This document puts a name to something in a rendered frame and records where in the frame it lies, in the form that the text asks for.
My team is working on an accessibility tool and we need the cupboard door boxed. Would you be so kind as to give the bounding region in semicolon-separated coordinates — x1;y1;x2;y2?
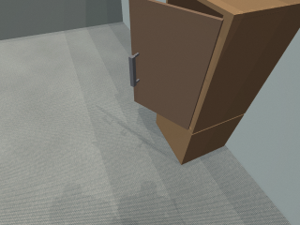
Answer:
128;0;224;130

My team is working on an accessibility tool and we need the handle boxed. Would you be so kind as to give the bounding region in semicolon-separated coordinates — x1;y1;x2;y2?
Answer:
128;52;140;87

